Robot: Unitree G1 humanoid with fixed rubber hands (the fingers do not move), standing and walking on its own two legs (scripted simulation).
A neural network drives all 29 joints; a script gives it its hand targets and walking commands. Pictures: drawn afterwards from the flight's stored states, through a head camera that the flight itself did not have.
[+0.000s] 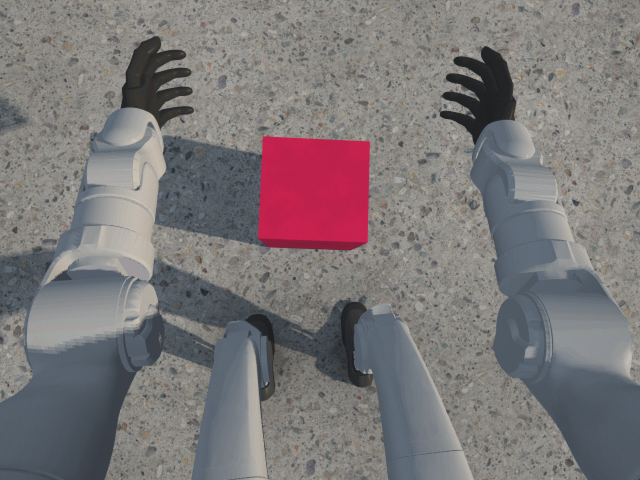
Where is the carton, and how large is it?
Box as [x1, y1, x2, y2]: [258, 136, 369, 249]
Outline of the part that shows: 263,136 258,238 268,246 272,247 352,249 367,242 369,141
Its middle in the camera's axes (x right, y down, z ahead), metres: -0.01 -0.09 +0.88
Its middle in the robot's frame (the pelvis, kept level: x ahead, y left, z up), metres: +0.48 -0.04 -0.51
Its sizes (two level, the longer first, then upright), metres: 0.210 0.200 0.250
